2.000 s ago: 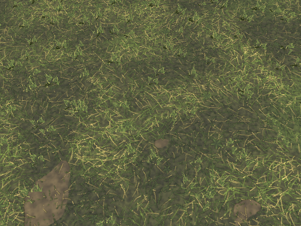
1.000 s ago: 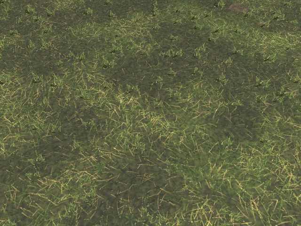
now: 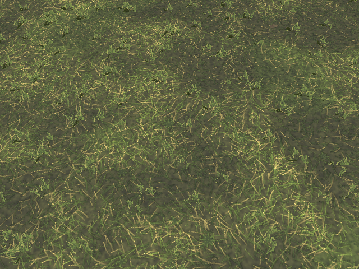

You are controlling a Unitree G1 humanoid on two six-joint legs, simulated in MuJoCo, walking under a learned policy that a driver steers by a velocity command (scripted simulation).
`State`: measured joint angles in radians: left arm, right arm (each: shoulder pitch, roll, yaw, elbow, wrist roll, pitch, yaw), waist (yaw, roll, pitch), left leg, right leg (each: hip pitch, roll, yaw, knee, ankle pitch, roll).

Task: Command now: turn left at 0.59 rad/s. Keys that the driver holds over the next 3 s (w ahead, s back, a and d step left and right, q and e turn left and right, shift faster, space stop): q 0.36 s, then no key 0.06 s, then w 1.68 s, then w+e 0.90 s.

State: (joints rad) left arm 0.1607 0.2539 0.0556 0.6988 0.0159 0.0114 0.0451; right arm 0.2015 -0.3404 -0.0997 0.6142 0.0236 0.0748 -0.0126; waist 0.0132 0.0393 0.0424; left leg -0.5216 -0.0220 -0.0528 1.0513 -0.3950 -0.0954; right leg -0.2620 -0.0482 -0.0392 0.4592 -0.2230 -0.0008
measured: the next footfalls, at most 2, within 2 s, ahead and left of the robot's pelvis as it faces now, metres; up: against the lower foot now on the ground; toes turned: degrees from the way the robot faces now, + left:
left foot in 0.18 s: +0.03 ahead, +0.14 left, +0.00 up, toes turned +8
right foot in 0.62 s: +0.09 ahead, -0.07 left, +0.00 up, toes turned +19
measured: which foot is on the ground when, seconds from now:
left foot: up 0.00-0.16, down 0.18-0.62, up 0.64-1.00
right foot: down 0.00-0.18, up 0.20-0.60, down 0.62-1.00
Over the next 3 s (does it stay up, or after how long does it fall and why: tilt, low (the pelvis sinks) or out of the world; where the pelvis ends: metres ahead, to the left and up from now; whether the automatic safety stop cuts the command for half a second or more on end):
stays up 1.21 0.37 0.00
